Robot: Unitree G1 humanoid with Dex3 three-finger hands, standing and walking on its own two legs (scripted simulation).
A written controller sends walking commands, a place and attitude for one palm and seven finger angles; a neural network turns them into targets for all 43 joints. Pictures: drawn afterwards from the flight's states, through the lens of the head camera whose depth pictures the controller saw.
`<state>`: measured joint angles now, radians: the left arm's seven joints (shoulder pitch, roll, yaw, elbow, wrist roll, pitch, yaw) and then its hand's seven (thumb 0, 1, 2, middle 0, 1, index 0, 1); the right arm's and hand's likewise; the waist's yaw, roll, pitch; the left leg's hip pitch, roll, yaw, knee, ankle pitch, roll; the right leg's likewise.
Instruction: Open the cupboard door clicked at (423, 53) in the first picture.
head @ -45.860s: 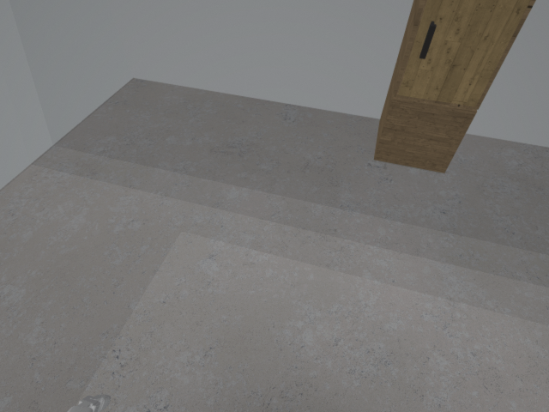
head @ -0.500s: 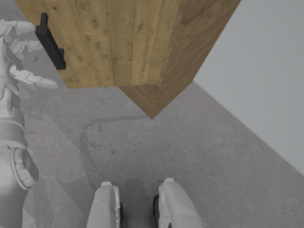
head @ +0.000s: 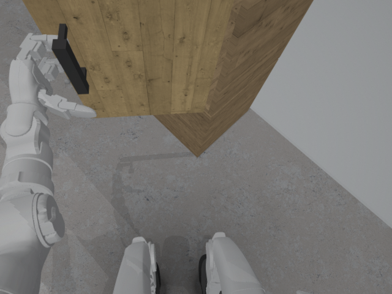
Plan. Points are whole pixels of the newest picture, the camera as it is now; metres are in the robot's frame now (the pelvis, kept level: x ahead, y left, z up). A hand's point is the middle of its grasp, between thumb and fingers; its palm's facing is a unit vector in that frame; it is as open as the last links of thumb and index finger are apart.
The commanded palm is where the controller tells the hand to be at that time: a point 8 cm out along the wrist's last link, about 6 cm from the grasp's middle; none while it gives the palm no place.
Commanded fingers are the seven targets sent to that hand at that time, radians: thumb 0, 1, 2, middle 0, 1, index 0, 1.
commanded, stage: slide the fingers in behind the handle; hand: left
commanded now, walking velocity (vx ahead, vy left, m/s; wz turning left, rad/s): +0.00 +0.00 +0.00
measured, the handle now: (73, 61) +0.56 +0.21 +0.05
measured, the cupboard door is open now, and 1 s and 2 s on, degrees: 52 51 54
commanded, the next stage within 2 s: close the thumb around the handle in 0.88 s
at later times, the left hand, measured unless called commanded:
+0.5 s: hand (83, 80) +0.52 +0.19 +0.05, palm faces +0.07 -1.00 +0.00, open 14.0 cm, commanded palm +0.49 +0.21 +0.05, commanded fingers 0.00 -0.50 0.30 -0.30 -1.20 -0.30 -1.20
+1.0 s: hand (86, 78) +0.52 +0.18 +0.05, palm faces +0.07 -1.00 -0.02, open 13.9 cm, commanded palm +0.49 +0.22 +0.05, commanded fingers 0.00 -0.39 0.35 -0.31 -1.21 -0.31 -1.21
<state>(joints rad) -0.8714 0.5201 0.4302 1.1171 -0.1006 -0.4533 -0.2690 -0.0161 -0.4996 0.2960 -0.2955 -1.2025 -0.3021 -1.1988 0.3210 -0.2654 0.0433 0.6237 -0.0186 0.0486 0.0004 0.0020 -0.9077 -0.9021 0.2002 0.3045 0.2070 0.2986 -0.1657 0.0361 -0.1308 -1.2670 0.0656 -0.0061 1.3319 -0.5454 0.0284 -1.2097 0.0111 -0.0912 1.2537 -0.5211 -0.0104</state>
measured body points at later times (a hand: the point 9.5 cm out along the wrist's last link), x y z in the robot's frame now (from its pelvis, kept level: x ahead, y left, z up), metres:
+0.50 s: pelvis +0.00 +0.00 +0.00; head +0.16 +0.03 +0.42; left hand +0.51 +0.24 +0.05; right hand +0.03 -0.26 -0.11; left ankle +0.03 +0.10 -0.61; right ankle +0.03 -0.12 -0.61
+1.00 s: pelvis +0.01 +0.00 +0.00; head +0.17 +0.02 +0.42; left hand +0.51 +0.24 +0.05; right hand +0.03 -0.27 -0.11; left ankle +0.03 +0.10 -0.61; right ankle +0.03 -0.12 -0.61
